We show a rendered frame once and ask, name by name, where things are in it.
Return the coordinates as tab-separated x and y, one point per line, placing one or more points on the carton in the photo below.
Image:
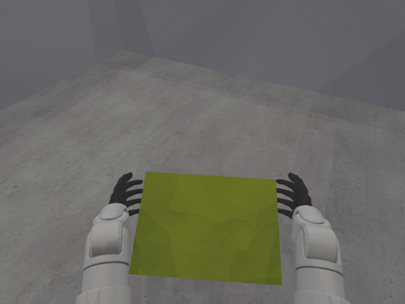
208	227

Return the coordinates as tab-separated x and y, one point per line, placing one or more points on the robot right hand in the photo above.
299	195

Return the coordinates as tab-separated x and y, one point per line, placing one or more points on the robot left hand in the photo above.
120	195

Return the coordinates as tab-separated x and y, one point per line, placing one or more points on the right robot forearm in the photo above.
319	274

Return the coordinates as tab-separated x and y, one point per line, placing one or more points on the left robot forearm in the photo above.
106	261

